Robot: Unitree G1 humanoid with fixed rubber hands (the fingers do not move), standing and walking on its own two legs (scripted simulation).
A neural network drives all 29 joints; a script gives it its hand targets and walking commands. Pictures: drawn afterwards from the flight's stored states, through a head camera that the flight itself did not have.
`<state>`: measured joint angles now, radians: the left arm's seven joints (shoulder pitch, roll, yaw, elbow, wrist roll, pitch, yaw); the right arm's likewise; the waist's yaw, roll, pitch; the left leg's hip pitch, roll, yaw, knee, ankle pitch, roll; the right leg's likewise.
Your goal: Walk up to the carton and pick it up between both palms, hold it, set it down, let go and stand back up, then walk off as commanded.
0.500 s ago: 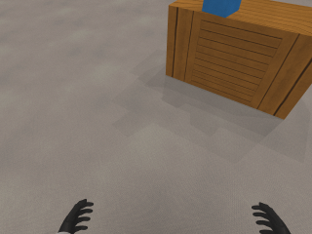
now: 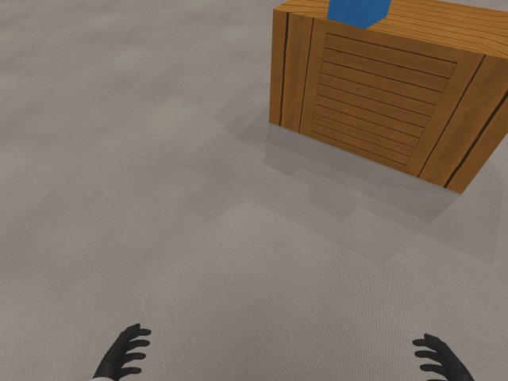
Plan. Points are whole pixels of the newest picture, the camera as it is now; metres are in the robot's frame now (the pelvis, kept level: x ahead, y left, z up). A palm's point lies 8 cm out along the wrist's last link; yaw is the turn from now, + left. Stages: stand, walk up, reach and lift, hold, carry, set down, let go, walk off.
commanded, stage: stand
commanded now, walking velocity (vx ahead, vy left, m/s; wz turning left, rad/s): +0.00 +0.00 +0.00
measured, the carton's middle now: out of the picture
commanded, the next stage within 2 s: walk up in 0.22 s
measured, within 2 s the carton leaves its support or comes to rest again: neither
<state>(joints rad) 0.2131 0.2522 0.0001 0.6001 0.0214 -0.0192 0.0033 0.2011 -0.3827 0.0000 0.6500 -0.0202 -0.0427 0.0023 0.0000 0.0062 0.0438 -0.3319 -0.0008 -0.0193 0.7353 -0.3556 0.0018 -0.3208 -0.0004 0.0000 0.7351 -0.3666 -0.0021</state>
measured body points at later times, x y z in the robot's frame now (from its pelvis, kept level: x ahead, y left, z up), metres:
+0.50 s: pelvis +0.00 +0.00 +0.00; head +0.00 +0.00 +0.45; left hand +0.16 +0.25 -0.08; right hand +0.16 -0.30 -0.07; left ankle +0.02 +0.12 -0.71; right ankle +0.02 -0.12 -0.71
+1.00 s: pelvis +0.12 -0.08 +0.01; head +0.08 -0.14 +0.46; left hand +0.27 +0.22 -0.01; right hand +0.21 -0.41 -0.09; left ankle +0.17 +0.10 -0.63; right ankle +0.09 -0.14 -0.71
